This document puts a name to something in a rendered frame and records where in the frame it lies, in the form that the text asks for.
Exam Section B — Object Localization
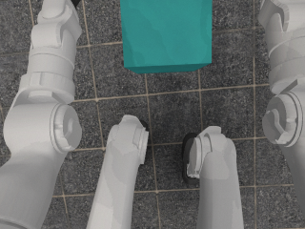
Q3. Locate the robot left forearm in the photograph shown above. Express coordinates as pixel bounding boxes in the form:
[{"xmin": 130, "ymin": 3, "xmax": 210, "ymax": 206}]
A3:
[{"xmin": 3, "ymin": 0, "xmax": 82, "ymax": 144}]

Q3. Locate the carton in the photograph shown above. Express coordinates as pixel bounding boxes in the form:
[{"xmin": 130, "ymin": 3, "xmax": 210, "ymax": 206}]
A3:
[{"xmin": 120, "ymin": 0, "xmax": 213, "ymax": 74}]

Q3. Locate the robot right upper arm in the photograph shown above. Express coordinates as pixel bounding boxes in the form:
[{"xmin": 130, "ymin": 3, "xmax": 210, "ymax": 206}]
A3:
[{"xmin": 262, "ymin": 91, "xmax": 305, "ymax": 218}]

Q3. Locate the robot right forearm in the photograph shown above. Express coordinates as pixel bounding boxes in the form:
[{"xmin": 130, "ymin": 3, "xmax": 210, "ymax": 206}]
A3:
[{"xmin": 257, "ymin": 0, "xmax": 305, "ymax": 95}]

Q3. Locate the robot left hand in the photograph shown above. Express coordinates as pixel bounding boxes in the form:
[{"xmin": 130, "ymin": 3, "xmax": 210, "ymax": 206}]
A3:
[{"xmin": 71, "ymin": 0, "xmax": 81, "ymax": 10}]

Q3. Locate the robot right foot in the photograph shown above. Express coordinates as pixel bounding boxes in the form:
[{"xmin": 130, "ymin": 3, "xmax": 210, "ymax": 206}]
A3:
[{"xmin": 181, "ymin": 133, "xmax": 198, "ymax": 185}]

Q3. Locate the right robot thigh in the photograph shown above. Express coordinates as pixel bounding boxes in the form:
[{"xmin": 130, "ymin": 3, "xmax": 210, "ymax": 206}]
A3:
[{"xmin": 191, "ymin": 133, "xmax": 244, "ymax": 229}]

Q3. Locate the robot left upper arm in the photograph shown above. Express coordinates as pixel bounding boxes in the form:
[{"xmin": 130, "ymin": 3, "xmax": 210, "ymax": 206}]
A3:
[{"xmin": 0, "ymin": 102, "xmax": 82, "ymax": 229}]

